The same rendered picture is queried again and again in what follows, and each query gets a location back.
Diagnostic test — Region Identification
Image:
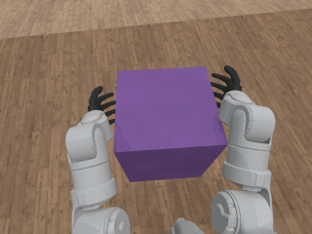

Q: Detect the robot left upper arm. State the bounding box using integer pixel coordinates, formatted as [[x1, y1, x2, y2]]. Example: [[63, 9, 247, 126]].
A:
[[72, 207, 131, 234]]

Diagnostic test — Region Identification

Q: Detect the right robot forearm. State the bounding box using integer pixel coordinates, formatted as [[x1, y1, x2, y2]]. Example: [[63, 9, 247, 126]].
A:
[[217, 90, 276, 225]]

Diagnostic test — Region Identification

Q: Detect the left robot hand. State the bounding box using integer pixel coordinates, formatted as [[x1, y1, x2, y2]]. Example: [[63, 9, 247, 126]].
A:
[[88, 86, 116, 125]]

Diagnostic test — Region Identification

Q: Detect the right robot hand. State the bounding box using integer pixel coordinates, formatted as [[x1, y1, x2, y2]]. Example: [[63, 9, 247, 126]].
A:
[[211, 65, 242, 108]]

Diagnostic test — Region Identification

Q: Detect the robot right shin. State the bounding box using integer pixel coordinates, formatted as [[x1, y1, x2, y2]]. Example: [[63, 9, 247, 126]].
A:
[[175, 217, 185, 223]]

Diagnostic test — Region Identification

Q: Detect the carton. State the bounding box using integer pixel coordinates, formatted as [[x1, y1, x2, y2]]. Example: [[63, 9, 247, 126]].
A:
[[113, 66, 228, 182]]

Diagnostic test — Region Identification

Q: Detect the left robot forearm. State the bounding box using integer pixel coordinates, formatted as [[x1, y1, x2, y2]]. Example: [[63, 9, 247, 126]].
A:
[[65, 110, 118, 234]]

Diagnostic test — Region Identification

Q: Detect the robot right thigh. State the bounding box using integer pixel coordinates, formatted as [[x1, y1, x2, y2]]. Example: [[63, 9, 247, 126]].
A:
[[170, 220, 204, 234]]

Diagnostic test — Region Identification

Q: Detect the robot right upper arm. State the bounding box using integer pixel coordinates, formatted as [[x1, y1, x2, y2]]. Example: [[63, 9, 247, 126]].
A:
[[211, 189, 278, 234]]

